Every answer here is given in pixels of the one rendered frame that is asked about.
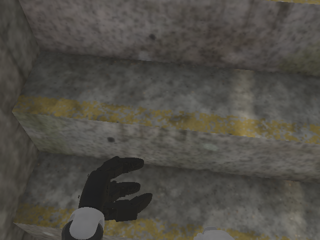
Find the right robot thigh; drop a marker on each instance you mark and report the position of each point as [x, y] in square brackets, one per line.
[213, 235]

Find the left robot forearm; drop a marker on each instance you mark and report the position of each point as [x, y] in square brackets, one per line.
[85, 223]

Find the right robot shin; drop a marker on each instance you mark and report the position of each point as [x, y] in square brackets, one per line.
[208, 228]

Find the left robot hand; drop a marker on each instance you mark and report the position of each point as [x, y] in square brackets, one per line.
[100, 193]

